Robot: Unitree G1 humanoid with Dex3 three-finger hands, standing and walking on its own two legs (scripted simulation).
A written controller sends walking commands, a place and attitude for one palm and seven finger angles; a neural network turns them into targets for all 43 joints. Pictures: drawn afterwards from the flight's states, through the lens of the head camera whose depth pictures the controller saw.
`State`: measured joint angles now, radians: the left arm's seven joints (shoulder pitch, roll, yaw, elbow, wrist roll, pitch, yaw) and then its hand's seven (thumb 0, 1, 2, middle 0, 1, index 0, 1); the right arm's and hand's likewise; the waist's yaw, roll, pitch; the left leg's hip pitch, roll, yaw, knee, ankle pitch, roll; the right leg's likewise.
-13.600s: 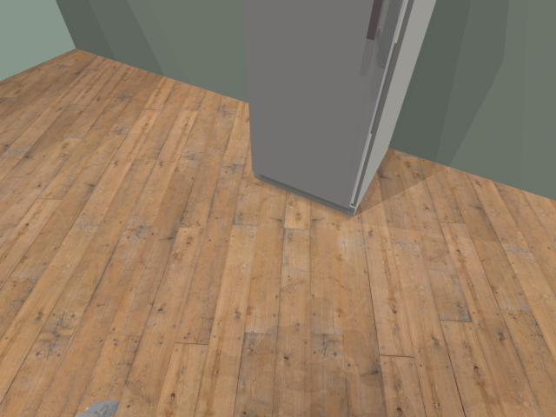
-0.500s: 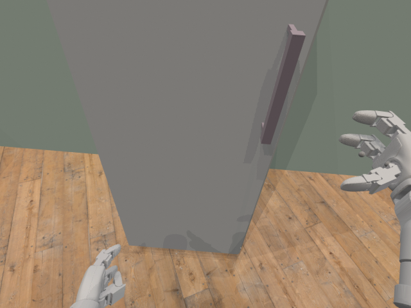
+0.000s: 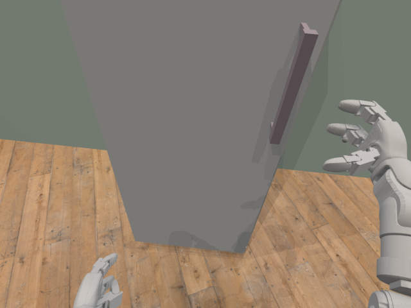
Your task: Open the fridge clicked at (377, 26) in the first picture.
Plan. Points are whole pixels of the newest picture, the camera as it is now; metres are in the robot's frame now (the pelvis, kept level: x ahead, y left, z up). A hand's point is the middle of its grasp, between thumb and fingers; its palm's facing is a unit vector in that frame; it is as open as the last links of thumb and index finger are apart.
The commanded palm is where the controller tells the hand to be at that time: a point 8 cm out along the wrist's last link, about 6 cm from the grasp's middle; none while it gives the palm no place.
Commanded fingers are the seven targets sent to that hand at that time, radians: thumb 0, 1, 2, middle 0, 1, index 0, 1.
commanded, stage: move the hooked fingers beside the handle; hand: right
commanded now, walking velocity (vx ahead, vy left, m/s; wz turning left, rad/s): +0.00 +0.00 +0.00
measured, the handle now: (287, 89) +0.51 -0.15 +0.21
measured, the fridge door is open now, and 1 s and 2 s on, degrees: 0 0 0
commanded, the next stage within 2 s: feel for the door with the fingertips in 1.36 s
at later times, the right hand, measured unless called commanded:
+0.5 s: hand (320, 118) +0.43 -0.20 +0.19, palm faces +0.08 +1.00 +0.01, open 14.0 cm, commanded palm +0.41 -0.25 +0.19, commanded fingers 0.00 0.50 -0.30 0.30 1.20 0.30 1.20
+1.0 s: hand (319, 123) +0.42 -0.19 +0.19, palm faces +0.09 +1.00 +0.01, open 14.0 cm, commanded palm +0.39 -0.24 +0.19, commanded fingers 0.00 0.50 -0.30 0.30 1.20 0.30 1.20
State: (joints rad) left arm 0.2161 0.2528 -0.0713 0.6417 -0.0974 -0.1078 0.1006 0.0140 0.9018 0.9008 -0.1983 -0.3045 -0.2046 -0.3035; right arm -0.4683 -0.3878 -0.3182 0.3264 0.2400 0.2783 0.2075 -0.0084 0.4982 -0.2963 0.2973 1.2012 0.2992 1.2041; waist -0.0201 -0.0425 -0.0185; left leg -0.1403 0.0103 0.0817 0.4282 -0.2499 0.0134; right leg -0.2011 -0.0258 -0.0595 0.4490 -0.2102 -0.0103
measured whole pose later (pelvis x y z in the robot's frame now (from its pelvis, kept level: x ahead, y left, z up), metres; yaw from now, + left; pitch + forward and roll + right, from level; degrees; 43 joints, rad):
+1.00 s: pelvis +0.01 +0.00 +0.00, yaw +1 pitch +0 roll +0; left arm 0.26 0.25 -0.04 0.66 -0.09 -0.06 0.08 0.01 0.90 0.90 -0.20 -0.30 -0.20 -0.30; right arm -0.60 -0.33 -0.28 0.50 0.19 0.19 0.13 -0.01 0.50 -0.30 0.30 1.20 0.30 1.20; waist 0.00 -0.04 -0.03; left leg -0.17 0.01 0.07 0.43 -0.26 0.01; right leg -0.23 -0.03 -0.07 0.46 -0.23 -0.01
